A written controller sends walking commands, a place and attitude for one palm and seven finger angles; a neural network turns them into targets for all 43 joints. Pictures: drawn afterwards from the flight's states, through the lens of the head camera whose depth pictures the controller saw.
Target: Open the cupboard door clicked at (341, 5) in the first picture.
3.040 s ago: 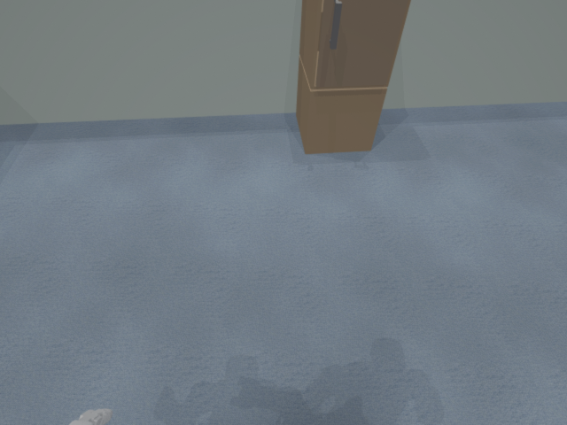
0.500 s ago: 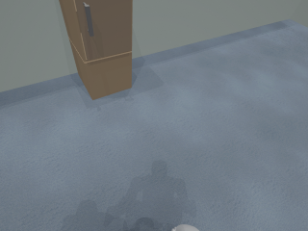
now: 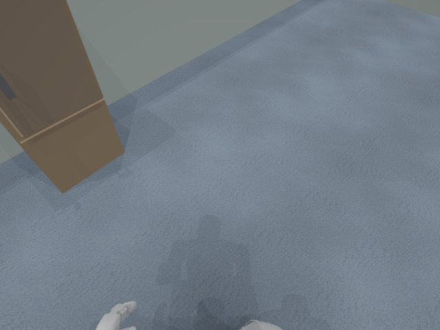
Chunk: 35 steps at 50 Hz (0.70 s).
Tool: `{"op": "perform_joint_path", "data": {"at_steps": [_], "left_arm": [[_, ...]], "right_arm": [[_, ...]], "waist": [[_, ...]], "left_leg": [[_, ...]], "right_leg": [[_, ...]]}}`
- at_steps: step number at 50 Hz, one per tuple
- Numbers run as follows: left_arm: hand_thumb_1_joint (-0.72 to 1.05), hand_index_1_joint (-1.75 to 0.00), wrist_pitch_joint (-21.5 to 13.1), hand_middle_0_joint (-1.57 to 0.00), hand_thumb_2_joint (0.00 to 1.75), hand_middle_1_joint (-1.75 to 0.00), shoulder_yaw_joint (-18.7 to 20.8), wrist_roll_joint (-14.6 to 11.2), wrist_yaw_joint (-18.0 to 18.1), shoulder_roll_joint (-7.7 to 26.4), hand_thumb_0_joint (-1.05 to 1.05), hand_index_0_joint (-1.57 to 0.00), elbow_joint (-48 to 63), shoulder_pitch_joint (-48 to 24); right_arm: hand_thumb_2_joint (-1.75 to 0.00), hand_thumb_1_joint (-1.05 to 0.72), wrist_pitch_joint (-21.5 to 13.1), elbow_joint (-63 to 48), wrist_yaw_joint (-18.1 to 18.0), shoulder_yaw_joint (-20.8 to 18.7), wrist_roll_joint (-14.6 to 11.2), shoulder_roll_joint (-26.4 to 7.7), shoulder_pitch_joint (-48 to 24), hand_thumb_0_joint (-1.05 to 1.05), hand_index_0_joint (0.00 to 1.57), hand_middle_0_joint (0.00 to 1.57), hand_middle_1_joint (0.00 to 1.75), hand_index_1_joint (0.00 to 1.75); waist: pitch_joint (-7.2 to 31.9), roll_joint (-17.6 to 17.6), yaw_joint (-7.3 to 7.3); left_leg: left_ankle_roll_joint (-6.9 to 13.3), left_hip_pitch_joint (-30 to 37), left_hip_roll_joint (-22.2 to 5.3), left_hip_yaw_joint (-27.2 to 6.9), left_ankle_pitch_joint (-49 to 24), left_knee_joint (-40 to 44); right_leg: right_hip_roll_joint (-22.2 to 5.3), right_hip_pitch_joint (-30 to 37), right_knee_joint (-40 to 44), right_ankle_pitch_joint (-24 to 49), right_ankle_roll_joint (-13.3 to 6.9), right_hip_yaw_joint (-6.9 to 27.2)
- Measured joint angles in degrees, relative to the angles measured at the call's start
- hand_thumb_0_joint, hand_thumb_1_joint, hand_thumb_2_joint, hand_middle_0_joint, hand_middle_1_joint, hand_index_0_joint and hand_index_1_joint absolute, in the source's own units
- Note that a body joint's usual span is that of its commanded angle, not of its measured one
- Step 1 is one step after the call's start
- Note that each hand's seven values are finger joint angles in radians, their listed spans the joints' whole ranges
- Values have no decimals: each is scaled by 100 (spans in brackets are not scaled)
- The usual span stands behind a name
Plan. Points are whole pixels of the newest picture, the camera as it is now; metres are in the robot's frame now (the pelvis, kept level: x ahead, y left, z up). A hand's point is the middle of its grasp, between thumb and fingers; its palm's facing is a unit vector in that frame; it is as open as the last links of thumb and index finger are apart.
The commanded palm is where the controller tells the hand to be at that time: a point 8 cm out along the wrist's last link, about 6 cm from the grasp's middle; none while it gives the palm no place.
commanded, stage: walk to a spot facing it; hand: left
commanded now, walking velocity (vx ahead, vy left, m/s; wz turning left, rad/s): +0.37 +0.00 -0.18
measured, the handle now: out of the picture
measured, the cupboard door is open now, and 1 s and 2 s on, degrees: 0 0 0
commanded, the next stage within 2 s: turn to face it in 0.76 s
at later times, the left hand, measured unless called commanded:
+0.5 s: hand (105, 305) +0.19 +0.24 -0.16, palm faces -0.05 -0.99 -0.14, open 7.4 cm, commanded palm none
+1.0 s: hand (186, 160) +0.57 +0.10 -0.15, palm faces -0.35 -0.90 -0.24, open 7.4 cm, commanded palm none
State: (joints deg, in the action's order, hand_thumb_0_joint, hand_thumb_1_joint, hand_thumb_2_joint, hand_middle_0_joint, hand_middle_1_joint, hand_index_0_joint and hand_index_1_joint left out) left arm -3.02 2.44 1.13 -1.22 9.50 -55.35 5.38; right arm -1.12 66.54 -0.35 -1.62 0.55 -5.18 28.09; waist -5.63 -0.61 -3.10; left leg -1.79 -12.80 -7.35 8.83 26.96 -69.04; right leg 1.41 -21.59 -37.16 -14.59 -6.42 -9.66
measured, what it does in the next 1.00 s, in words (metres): walks ahead, turning right: left foot, then right foot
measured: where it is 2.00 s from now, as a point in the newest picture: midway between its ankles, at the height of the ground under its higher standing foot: (232, 269)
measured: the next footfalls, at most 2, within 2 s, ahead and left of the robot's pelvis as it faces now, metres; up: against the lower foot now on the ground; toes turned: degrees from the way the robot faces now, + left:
left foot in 0.36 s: +0.29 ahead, +0.16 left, +0.00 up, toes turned +5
right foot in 0.88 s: +0.48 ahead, -0.15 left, +0.00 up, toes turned -27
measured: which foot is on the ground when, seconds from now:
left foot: up 0.00-0.34, down 0.36-0.88, up 0.90-1.00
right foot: down 0.00-0.38, up 0.40-0.86, down 0.88-1.00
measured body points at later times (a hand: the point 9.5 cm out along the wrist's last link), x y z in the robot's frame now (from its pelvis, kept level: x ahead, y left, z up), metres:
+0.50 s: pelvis +0.21 +0.06 +0.02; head +0.23 +0.08 +0.47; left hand +0.20 +0.29 -0.15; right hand +0.28 -0.18 -0.11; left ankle +0.25 +0.15 -0.72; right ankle +0.12 -0.05 -0.63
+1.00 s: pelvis +0.39 -0.03 +0.00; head +0.42 -0.06 +0.45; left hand +0.59 +0.15 -0.13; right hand +0.27 -0.23 -0.16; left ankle +0.36 +0.13 -0.63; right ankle +0.44 -0.13 -0.72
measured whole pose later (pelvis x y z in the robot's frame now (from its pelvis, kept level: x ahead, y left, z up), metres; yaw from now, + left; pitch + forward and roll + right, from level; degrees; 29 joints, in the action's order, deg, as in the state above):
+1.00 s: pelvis +0.39 -0.03 +0.00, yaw -20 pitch -2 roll +0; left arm -2.4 2.7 1.1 0.0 11.0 -55.3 5.4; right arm 0.4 62.1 -0.6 -3.2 1.0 -9.8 19.1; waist -6.5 2.1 -3.2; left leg -2.7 -22.3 -8.9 3.7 23.6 -71.7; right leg -0.5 -22.0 -35.9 -12.2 -4.8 -9.5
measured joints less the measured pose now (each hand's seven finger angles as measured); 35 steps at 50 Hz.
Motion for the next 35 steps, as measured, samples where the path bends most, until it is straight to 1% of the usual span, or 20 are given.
{"op": "perform_joint_path", "data": {"at_steps": [1, 2, 3, 6, 7, 8, 10, 13, 16, 18, 19, 20, 21, 22, 23, 25, 27, 30, 32, 35], "left_arm": [[91, -30, -4, -20, 90, -30, 2, -15, 37, 3, 1, -20, -52, 116], [91, -30, -5, -20, 90, -30, 3, -17, 74, 3, 1, -20, -121, 245], [92, -30, -35, -20, 90, -30, 91, -57, 148, 20, 0, -20, -155, 367], [94, -30, -41, -20, 90, -30, 132, -4, 201, 163, -2, -20, -331, 670], [94, -30, -29, -20, 90, -30, 122, 6, 190, 184, -2, -20, -389, 758], [94, -30, -23, -20, 90, -30, 113, 13, 176, 198, -1, -20, -434, 844], [94, -30, -29, -20, 90, -30, 96, 29, 154, 218, -1, -20, -512, 1010], [93, -30, -40, -20, 90, -30, 62, 35, 122, 229, 0, -20, -595, 1241], [92, -30, -24, -20, 90, -30, 35, 41, 106, 218, 0, -20, -686, 1466], [92, -30, 6, -20, 90, -30, 27, 21, 94, 200, 0, -20, -756, 1636], [91, -30, 36, -20, 90, -30, 36, 5, 87, 201, 0, -20, -802, 1689], [91, -30, 82, -20, 90, -30, 40, -10, 77, 196, 1, -20, -858, 1698], [91, -30, 130, -20, 90, -30, 38, -6, 72, 181, 1, -19, -912, 1694], [91, -30, 172, -20, 90, -30, 42, 2, 65, 166, 1, -19, -953, 1677], [91, -30, 203, -20, 90, -30, 54, 15, 48, 156, 1, -19, -974, 1638], [91, -30, 246, -20, 90, -30, 86, 43, 12, 154, 1, -19, -934, 1509], [91, -30, 283, -19, 90, -30, 123, 67, -2, 140, 1, -19, -803, 1371], [91, -30, 349, -19, 90, -30, 184, 97, -29, 114, 1, -19, -579, 1145], [91, -30, 392, -19, 90, -30, 214, 106, -53, 112, 1, -19, -453, 970], [91, -30, 440, -19, 90, -30, 227, 108, -88, 119, 1, -19, -308, 686]], "right_arm": [[-90, -90, 19, -72, 1, -24, 18, -16, -180, 1, 20, 20, 30, 30], [-90, -90, 29, -168, 0, -45, 41, -41, -372, 1, 20, 20, 30, 30], [-90, -90, 29, -285, -1, -66, 61, -64, -557, 1, 20, 20, 30, 30], [-90, -91, 0, -634, 4, -122, 112, -156, -1067, 1, 20, 20, 30, 30], [-90, -93, 34, -675, -50, -156, 158, -251, -1202, 2, 20, 20, 30, 30], [-90, -95, 41, -720, -32, -188, 151, -354, -1308, 3, 20, 20, 30, 30], [-90, -96, 23, -804, 42, -228, 133, -521, -1480, 3, 20, 20, 30, 30], [-90, -95, -1, -891, 130, -234, 124, -677, -1701, 3, 20, 20, 30, 30], [-90, -94, -37, -950, 175, -204, 110, -730, -1885, 2, 19, 19, 30, 30], [-90, -93, -114, -998, 176, -165, 115, -734, -1970, 2, 19, 19, 30, 30], [-90, -93, -180, -1013, 158, -149, 134, -700, -2032, 2, 19, 19, 30, 30], [-90, -92, -239, -1044, 147, -127, 152, -657, -2077, 1, 19, 19, 30, 30], [-90, -92, -287, -1072, 131, -95, 159, -614, -2084, 1, 19, 19, 30, 30], [-90, -92, -318, -1091, 110, -69, 156, -565, -2052, 1, 20, 19, 30, 30], [-90, -92, -337, -1096, 87, -50, 151, -507, -1990, 1, 20, 19, 30, 30], [-90, -91, -360, -1036, 42, -21, 141, -376, -1812, 1, 20, 20, 30, 30], [-90, -93, -376, -950, -63, -109, 85, -299, -1609, 0, 20, 20, 30, 30], [-90, -96, -354, -787, -87, -165, 84, -362, -1324, -1, 20, 20, 30, 30], [-90, -96, -321, -673, -71, -166, 87, -380, -1131, -1, 20, 20, 30, 30], [-90, -94, -272, -539, -47, -169, 97, -382, -871, 0, 20, 20, 30, 30]], "waist": [[27, 13, 14], [72, 29, 23], [133, 53, 35], [314, 134, 62], [361, 172, 72], [401, 201, 104], [454, 216, 193], [466, 176, 349], [436, 93, 499], [416, 24, 561], [372, -63, 574], [319, -137, 586], [291, -161, 580], [288, -164, 557], [291, -164, 528], [300, -169, 500], [328, -168, 491], [367, -164, 467], [362, -163, 443], [288, -128, 351]], "left_leg": [[2, -374, -7, -189, -203, -373], [-2, -711, -46, -312, -383, -492], [-16, -1018, -101, -411, -525, -431], [-85, -1654, -251, -534, -876, 297], [-107, -1779, -278, -544, -1010, 589], [-126, -1864, -300, -536, -1137, 878], [-144, -1910, -307, -500, -1328, 1495], [-129, -1767, -223, -442, -1494, 2331], [-71, -1421, -64, -323, -1456, 3021], [13, -1021, 83, -182, -1558, 3567], [151, -919, 146, -100, -1766, 3588], [258, -868, 174, -1, -1649, 3435], [325, -774, 173, 84, -1454, 3350], [360, -641, 169, 154, -1297, 3370], [371, -485, 174, 213, -1210, 3473], [337, -153, 195, 325, -1231, 3812], [330, 142, 219, 446, -1259, 4150], [305, 521, 249, 635, -1246, 4542], [263, 752, 256, 761, -1195, 4722], [160, 1077, 226, 943, -1047, 4861]], "right_leg": [[54, 157, 141, -47, 16, 38], [99, 308, 326, -16, 67, 85], [145, 440, 514, 28, 85, 126], [211, 773, 957, 84, 88, 246], [214, 882, 1063, 72, 108, 269], [215, 984, 1150, 48, 134, 294], [203, 1178, 1273, -29, 193, 354], [168, 1457, 1363, -207, 296, 432], [107, 1722, 1331, -471, 424, 507], [32, 1816, 1080, -770, 535, 581], [-53, 1716, 670, -958, 545, 655], [-121, 1474, -76, -1154, 516, 720], [-134, 1171, -928, -1294, 481, 781], [-149, 858, -1701, -1285, 452, 795], [-193, 560, -2300, -1149, 441, 769], [-336, 31, -2945, -773, 471, 702], [-485, -424, -3091, -441, 532, 687], [-685, -941, -2876, -10, 643, 668], [-788, -1161, -2548, 220, 711, 621], [-866, -1248, -1732, 424, 754, 475]]}}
